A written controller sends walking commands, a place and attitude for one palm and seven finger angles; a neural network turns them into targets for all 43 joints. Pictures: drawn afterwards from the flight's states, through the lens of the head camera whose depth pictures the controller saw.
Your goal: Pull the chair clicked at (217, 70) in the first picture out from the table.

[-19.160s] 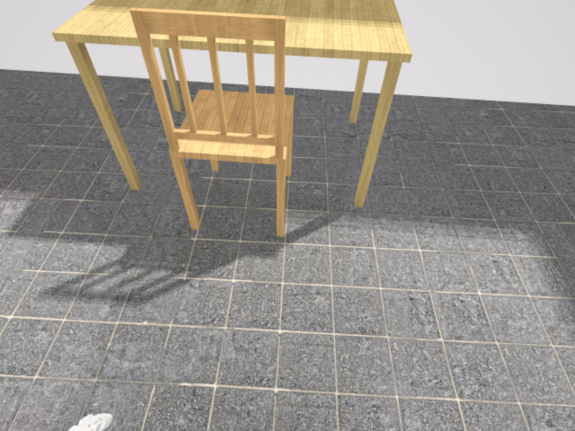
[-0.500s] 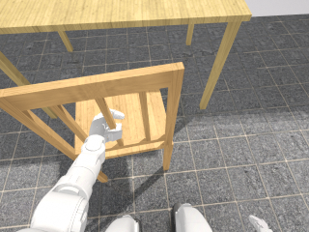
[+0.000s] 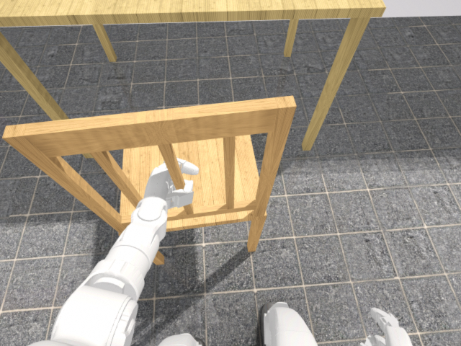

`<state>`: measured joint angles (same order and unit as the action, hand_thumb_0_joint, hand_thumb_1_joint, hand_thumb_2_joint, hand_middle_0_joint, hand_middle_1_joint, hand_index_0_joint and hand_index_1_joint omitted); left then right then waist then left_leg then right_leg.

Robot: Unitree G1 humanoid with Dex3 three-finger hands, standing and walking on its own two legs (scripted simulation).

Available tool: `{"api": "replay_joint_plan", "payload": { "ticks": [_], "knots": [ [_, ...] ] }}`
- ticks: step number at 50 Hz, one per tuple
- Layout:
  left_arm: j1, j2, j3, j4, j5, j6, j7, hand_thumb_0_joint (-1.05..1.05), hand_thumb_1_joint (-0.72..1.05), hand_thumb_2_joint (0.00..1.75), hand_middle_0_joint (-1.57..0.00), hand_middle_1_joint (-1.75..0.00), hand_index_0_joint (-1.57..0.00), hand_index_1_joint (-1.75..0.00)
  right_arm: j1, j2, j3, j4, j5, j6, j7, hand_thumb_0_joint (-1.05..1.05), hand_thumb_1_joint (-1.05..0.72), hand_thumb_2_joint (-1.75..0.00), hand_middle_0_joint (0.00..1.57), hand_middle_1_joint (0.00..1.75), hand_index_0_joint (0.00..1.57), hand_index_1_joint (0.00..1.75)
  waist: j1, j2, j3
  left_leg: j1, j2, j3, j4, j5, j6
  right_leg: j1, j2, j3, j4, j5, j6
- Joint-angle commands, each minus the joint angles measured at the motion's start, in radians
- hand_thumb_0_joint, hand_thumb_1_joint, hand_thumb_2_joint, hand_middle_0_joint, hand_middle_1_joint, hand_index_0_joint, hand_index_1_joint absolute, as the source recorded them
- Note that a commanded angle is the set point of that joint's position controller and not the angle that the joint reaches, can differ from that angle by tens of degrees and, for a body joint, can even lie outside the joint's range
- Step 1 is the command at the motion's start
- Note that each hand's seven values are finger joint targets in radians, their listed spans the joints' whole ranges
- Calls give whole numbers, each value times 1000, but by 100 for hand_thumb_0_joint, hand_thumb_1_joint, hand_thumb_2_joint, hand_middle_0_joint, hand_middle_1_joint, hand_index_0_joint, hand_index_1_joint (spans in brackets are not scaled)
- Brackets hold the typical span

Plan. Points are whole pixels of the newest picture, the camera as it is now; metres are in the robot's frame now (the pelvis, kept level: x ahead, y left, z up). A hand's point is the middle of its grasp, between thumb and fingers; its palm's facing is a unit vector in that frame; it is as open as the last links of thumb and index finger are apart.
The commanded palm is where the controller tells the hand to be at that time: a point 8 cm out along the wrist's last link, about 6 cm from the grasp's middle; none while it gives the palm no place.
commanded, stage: step backward, pulling the chair out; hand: left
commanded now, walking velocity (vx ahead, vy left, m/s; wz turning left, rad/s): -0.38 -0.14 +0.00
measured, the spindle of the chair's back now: (179, 183) +0.41 +0.11 -0.07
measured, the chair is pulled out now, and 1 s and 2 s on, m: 0.30 0.49 0.64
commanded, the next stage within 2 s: stop walking, hand still on the chair in 1.22 s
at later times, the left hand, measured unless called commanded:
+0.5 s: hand (180, 229) +0.31 +0.10 -0.06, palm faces -0.08 -0.98 -0.19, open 5.2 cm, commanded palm +0.31 +0.15 -0.05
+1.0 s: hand (171, 294) +0.20 +0.10 -0.05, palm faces -0.06 -0.98 -0.20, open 5.2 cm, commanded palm +0.21 +0.15 -0.05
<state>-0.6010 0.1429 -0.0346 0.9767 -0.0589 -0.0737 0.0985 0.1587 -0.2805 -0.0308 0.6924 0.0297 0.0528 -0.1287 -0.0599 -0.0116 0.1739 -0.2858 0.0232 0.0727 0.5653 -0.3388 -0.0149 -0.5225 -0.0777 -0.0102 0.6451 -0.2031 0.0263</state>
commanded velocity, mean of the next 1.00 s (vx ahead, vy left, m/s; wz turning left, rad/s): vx -0.37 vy -0.07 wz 0.05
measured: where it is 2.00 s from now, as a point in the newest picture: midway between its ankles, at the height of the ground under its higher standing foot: outside the picture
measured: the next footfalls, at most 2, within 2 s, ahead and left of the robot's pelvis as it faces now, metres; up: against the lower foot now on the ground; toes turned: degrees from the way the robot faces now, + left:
right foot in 0.10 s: +0.05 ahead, -0.13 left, +0.00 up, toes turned -3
right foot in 0.52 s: -0.02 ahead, -0.12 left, +0.00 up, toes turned -4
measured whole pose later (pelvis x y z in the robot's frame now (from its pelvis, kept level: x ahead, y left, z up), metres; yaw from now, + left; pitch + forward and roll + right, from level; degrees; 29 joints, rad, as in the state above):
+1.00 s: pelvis -0.17 +0.00 +0.00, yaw -3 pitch +1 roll +0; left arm -0.56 0.14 0.02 1.09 -0.04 -0.16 0.08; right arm 0.20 -0.23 -0.01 0.73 0.02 0.00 -0.07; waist -0.03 0.06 0.17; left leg -0.33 0.10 0.02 0.61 -0.29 -0.06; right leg -0.34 0.00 -0.02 0.57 -0.21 0.00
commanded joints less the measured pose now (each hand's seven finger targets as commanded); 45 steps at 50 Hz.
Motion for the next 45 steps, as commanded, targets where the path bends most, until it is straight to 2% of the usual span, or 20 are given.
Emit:
{"api": "replay_joint_plan", "payload": {
  "ticks": [1, 5, 6, 8, 10, 13, 16, 20, 24, 26, 27, 28, 29, 33, 36, 38, 40, 42, 43, 45],
  "knots": [
    [-381, 69, 19, -188, 19, -125, -8, 0, 90, 90, -50, -145, -50, -145, 83, -94, -31, -56, -20, -28, 38, 0, -90, -90, 20, 30, 20, 30, 21, 214, -500, 395, 313, -195, -19, 1087, 102, 87, 34, 9, 73, -160, -35],
    [-427, 120, 42, -116, 44, -172, -13, 0, 90, 90, -50, -145, -50, -145, 108, -99, -28, 6, -14, -60, 52, 0, -90, -90, 20, 30, 20, 30, 7, 180, -507, 298, 246, -116, 89, 952, 15, 283, -12, 35, -168, 312, -58],
    [-443, 157, 58, -130, 44, -183, -12, 0, 90, 90, -50, -145, -50, -145, 112, -96, -29, 13, -10, -61, 46, 0, -90, -90, 20, 30, 20, 30, 3, 148, -522, 207, 211, -81, 105, 759, -11, 351, -65, 81, -164, 563, -74],
    [-390, 240, 110, -92, 24, -179, -4, 0, 90, 90, -50, -145, -50, -145, 102, -112, -44, 17, 13, -75, 15, 0, -90, -90, 20, 30, 20, 30, 15, -114, -602, -18, 78, -55, 228, 109, -54, 576, -213, 209, -132, 1034, -152],
    [-358, 242, 117, -82, 26, -162, -8, 0, 90, 90, -50, -145, -50, -145, 50, -91, -25, -4, 16, -95, 11, 0, -90, -90, 20, 30, 20, 30, 47, -130, -571, -142, 36, -138, 285, -196, -45, 563, -298, 230, -133, 969, -187],
    [-332, 228, 114, -109, 21, -141, 1, 0, 90, 90, -50, -145, -50, -145, 50, -87, -5, 9, 12, -96, -3, 0, -90, -90, 20, 30, 20, 30, 37, -65, -606, -51, 43, -110, 75, -34, -48, 546, -255, 157, -82, 856, -148],
    [-335, 181, 77, -181, 8, -146, 0, 0, 90, 90, -50, -145, -50, -145, 58, -115, -28, -28, 11, -86, -8, 0, -90, -90, 20, 30, 20, 30, 20, -34, -617, 168, 169, -154, -48, 553, 22, 358, -81, 32, -60, 523, -23],
    [-354, 98, 34, -222, 29, -153, -14, 0, 90, 90, -50, -145, -50, -145, 47, -84, -22, -66, -26, -65, 33, 0, -90, -90, 20, 30, 20, 30, 23, 320, -527, 198, 312, -273, -121, 802, 125, 182, 44, 2, 157, -223, -13],
    [-322, 126, 61, -184, 42, -172, -10, 0, 90, 90, -50, -145, -50, -145, 105, -95, -35, -48, -16, -72, 61, 0, -90, -90, 20, 30, 20, 30, 7, 215, -541, 339, 296, -220, 30, 994, 92, 240, 33, 36, -103, 14, -34],
    [-349, 157, 62, -186, 56, -186, -14, 0, 90, 90, -50, -145, -50, -145, 88, -93, -34, -41, -10, -74, 59, 0, -90, -90, 20, 30, 20, 30, 7, 183, -520, 189, 239, -162, 55, 750, 42, 358, -19, 61, -183, 326, -51],
    [-324, 202, 87, -165, 40, -178, -10, 0, 90, 90, -50, -145, -50, -145, 112, -101, -42, -34, 9, -74, 46, 0, -90, -90, 20, 30, 20, 30, 6, 9, -540, 113, 175, -118, 103, 541, 2, 432, -76, 92, -196, 511, -75],
    [-316, 259, 122, -153, 33, -177, -4, 0, 90, 90, -50, -145, -50, -145, 106, -108, -53, -37, 17, -81, 33, 0, -90, -90, 20, 30, 20, 30, 10, -121, -574, 27, 87, -60, 201, 181, -36, 503, -181, 186, -193, 730, -121],
    [-315, 263, 120, -146, 33, -172, -5, 0, 90, 90, -50, -145, -50, -145, 66, -107, -48, -50, 19, -92, 27, 0, -90, -90, 20, 30, 20, 30, 31, -115, -567, -60, 30, -96, 304, -122, -40, 513, -265, 233, -195, 853, -166],
    [-279, 239, 127, -125, 30, -134, 2, 0, 90, 90, -50, -145, -50, -145, 37, -81, -4, -31, 11, -103, 16, 0, -90, -90, 20, 30, 20, 30, 45, -64, -563, -106, 19, -147, 237, -157, -45, 552, -283, 181, -132, 867, -183],
    [-290, 216, 106, -143, 13, -123, 2, 0, 90, 90, -50, -145, -50, -145, 60, -93, -5, -27, 18, -96, -1, 0, -90, -90, 20, 30, 20, 30, 37, -130, -597, -6, 25, -97, 48, -15, -41, 537, -243, 140, -120, 781, -136],
    [-298, 191, 75, -140, 3, -117, 1, 0, 90, 90, -50, -145, -50, -145, 86, -109, -14, -19, 20, -92, -8, 0, -90, -90, 20, 30, 20, 30, 23, -99, -590, 150, 106, -95, -99, 318, -10, 422, -171, 73, -91, 609, -70],
    [-338, 122, 31, -149, 9, -133, -10, 0, 90, 90, -50, -145, -50, -145, 107, -136, -39, -32, 16, -84, 11, 0, -90, -90, 20, 30, 20, 30, 18, 37, -571, 251, 230, -141, -116, 641, 42, 312, -35, 18, -59, 328, -6],
    [-426, 92, 13, -221, 20, -146, -17, 0, 90, 90, -50, -145, -50, -145, 62, -100, -28, -51, -16, -76, 22, 0, -90, -90, 20, 30, 20, 30, 8, 317, -537, 259, 314, -253, -118, 820, 116, 190, 9, 11, 108, -43, -5],
    [-411, 93, 25, -202, 29, -146, -14, 0, 90, 90, -50, -145, -50, -145, 63, -89, -24, -52, -26, -68, 33, 0, -90, -90, 20, 30, 20, 30, 16, 345, -500, 233, 330, -268, -134, 801, 137, 152, 25, 13, 167, -244, -12],
    [-361, 96, 50, -153, 33, -159, -10, 0, 90, 90, -50, -145, -50, -145, 96, -96, -34, -43, -21, -69, 49, 0, -90, -90, 20, 30, 20, 30, 23, 256, -486, 306, 329, -254, -40, 946, 133, 160, 24, 35, 56, -194, -35]
  ]
}}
